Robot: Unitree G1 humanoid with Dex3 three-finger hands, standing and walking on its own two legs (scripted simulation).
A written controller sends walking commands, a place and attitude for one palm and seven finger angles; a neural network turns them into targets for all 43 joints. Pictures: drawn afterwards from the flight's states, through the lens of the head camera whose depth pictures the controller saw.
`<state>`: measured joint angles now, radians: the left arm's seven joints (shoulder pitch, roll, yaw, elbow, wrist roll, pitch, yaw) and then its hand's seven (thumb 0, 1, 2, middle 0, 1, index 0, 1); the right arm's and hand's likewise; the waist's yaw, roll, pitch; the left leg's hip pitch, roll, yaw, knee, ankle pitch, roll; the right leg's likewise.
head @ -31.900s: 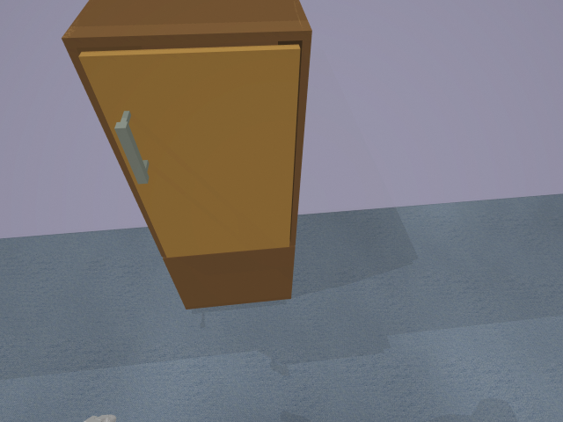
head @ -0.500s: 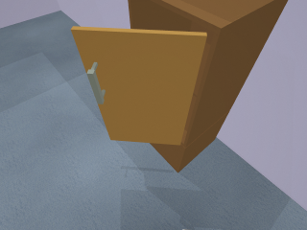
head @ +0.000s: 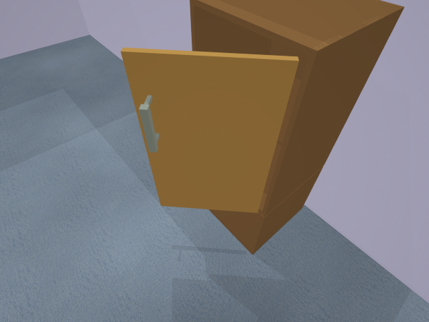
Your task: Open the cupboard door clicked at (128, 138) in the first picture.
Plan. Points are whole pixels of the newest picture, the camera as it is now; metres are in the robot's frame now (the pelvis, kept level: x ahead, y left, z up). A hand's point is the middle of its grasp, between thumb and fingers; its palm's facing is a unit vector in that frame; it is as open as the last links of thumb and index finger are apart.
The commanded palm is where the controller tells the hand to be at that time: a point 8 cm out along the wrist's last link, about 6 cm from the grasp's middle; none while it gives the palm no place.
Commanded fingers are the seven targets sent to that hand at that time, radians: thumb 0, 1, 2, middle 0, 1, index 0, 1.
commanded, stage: come to a stop and stand still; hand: left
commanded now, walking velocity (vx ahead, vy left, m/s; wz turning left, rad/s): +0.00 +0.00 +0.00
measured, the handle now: (151, 124) +0.53 +0.19 +0.06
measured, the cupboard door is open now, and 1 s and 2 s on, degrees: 45 45 45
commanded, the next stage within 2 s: look again from close up in 1.20 s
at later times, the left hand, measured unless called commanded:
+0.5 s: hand out of the picture +0.05 +0.17 -0.15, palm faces -0.02 -0.97 -0.24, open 7.3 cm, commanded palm none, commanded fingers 0.00 0.90 0.90 -0.20 -0.30 -0.20 -0.30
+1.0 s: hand out of the picture +0.08 +0.13 -0.15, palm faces +0.00 -0.97 -0.24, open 7.3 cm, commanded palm none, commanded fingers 0.00 0.90 0.90 -0.20 -0.30 -0.20 -0.30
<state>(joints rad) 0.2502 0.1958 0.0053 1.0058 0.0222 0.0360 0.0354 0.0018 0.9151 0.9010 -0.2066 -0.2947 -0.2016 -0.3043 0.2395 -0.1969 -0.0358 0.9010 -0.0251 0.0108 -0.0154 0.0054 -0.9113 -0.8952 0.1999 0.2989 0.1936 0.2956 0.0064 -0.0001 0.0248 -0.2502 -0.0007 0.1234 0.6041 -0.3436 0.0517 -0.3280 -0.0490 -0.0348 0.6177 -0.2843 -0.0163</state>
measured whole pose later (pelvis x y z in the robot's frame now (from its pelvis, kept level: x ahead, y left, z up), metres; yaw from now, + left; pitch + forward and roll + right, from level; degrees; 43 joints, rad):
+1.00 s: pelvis +0.04 -0.05 +0.01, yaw +0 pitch +0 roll +1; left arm 0.21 0.17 -0.01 1.11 0.01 -0.02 0.03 0.00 0.91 0.90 -0.21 -0.29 -0.20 -0.30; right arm 0.25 -0.17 0.00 1.13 -0.02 -0.02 -0.03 0.00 -0.90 -0.89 0.20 0.30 0.20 0.30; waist 0.00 0.02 0.04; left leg -0.10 0.05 0.11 0.40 -0.29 -0.03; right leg -0.21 0.01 -0.05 0.48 -0.27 -0.05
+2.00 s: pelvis +0.03 -0.05 +0.01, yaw +0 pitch +0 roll +0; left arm 0.34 0.17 0.03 0.79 -0.07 0.03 0.04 0.01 0.92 0.90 -0.21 -0.30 -0.20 -0.31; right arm 0.30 -0.16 0.01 1.05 0.01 -0.06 -0.05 0.01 -0.90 -0.89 0.20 0.30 0.20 0.30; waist 0.01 0.01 0.05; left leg -0.13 0.06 0.09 0.43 -0.30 -0.03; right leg -0.21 0.03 -0.07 0.46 -0.24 -0.05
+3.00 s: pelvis -0.01 -0.02 -0.04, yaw +3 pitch +9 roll -2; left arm 0.23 0.32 0.27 0.12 -0.31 -0.30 -0.37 0.00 -0.13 0.46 -0.28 -0.96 -0.27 -0.97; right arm 0.29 -0.29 0.01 0.57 0.04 -0.27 -0.08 0.01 -0.90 -0.89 0.21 0.30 0.20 0.30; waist -0.01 0.02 -0.08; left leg -0.63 0.03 0.03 0.94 -0.47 0.02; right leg -0.65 -0.04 -0.10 0.88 -0.38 -0.01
